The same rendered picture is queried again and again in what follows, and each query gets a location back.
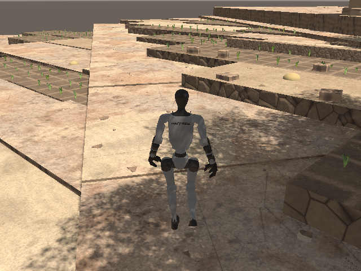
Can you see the left robot hand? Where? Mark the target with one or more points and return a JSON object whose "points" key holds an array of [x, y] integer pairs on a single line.
{"points": [[156, 158]]}

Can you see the robot right shin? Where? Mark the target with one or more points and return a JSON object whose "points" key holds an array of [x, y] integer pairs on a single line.
{"points": [[192, 202]]}

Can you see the robot left forearm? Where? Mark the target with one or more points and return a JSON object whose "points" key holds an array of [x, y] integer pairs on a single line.
{"points": [[154, 148]]}

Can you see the robot right forearm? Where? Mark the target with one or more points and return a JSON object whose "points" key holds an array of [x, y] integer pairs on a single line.
{"points": [[209, 153]]}

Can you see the robot torso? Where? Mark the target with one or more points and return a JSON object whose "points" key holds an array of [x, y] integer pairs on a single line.
{"points": [[180, 137]]}

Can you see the robot right upper arm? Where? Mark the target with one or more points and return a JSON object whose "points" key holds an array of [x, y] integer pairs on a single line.
{"points": [[201, 129]]}

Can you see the robot left upper arm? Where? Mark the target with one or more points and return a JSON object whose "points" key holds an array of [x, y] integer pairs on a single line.
{"points": [[160, 128]]}

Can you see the right robot hand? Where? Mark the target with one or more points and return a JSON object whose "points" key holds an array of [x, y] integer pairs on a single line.
{"points": [[213, 169]]}

